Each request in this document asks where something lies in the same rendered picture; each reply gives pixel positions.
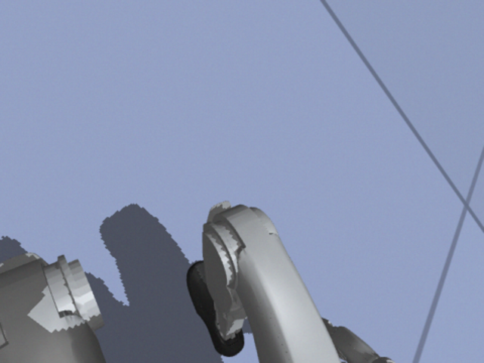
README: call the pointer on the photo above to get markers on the right robot foot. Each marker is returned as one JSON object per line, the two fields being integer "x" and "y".
{"x": 204, "y": 305}

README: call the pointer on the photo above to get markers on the right robot hand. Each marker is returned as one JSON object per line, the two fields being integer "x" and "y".
{"x": 350, "y": 347}

